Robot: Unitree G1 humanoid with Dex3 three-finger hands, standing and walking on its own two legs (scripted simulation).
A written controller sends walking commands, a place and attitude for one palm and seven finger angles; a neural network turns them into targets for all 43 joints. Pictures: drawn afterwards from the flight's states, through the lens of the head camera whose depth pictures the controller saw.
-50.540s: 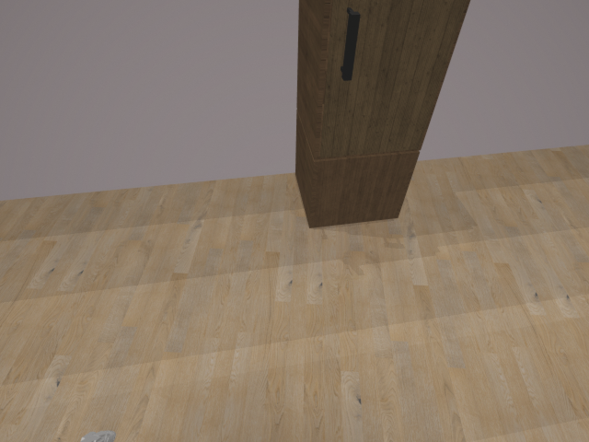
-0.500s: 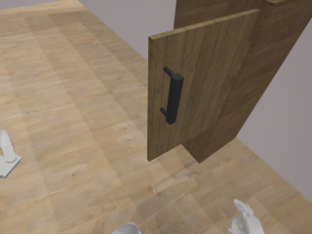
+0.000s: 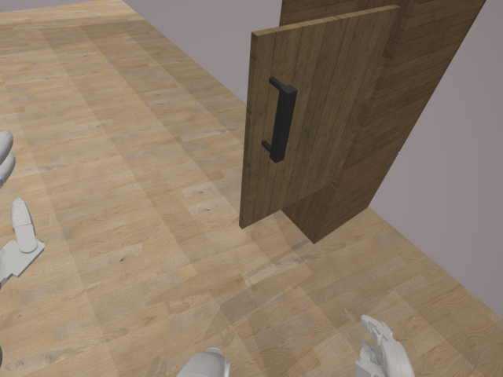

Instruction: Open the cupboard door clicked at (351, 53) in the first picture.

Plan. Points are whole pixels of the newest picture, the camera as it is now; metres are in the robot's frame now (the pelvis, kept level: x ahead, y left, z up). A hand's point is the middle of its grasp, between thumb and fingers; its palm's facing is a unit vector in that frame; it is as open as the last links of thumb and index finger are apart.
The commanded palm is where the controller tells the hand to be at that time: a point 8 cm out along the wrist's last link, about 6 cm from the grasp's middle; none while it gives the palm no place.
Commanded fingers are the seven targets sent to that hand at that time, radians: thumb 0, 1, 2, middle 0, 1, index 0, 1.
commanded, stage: stop stepping back and stand still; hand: left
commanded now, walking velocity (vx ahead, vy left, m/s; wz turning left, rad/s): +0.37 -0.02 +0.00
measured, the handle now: (275, 121) +0.60 +0.02 +0.09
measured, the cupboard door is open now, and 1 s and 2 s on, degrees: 87 87 87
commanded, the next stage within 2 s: let the arm hang, fingers relaxed in 1.62 s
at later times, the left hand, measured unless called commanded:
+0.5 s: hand out of the picture +0.10 +0.27 +0.18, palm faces +0.46 -0.76 -0.45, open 7.4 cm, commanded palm +0.04 +0.29 +0.19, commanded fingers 0.00 0.90 0.90 -0.20 -0.30 -0.20 -0.30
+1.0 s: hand out of the picture +0.11 +0.30 +0.17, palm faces +0.40 -0.79 -0.47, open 7.4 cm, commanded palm +0.05 +0.34 +0.19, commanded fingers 0.00 0.90 0.90 -0.20 -0.30 -0.20 -0.30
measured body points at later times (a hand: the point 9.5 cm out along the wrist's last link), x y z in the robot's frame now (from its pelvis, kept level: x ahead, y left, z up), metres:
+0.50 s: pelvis -0.10 +0.00 +0.02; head -0.12 -0.01 +0.47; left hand +0.07 +0.30 +0.21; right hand +0.01 -0.26 -0.08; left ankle -0.08 +0.14 -0.65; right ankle -0.11 -0.06 -0.72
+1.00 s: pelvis -0.09 +0.04 +0.01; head -0.08 +0.05 +0.46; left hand +0.08 +0.34 +0.19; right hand +0.07 -0.18 -0.07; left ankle -0.11 +0.17 -0.72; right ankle -0.11 -0.06 -0.72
